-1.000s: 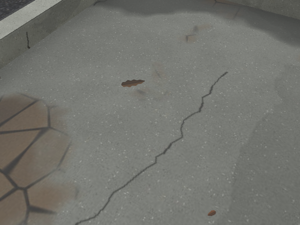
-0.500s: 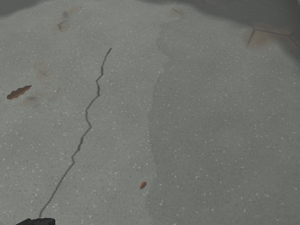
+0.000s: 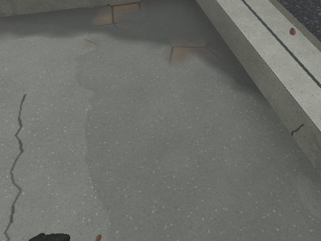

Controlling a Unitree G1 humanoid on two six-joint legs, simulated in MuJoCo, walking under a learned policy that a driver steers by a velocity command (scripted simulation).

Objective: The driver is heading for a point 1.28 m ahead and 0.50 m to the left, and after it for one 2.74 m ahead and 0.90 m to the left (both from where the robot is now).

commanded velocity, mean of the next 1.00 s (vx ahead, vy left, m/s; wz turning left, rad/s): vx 0.31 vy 0.00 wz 0.61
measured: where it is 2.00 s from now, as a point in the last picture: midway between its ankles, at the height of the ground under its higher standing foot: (44, 148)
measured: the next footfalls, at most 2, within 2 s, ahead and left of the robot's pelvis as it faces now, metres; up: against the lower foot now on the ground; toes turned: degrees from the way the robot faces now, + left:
left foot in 0.60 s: +0.00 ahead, +0.16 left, +0.00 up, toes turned +33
right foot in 1.06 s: +0.44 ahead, +0.27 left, +0.00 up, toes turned +35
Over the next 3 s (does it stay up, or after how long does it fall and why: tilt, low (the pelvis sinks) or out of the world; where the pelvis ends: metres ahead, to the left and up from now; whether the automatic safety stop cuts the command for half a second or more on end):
stays up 1.97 0.41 0.01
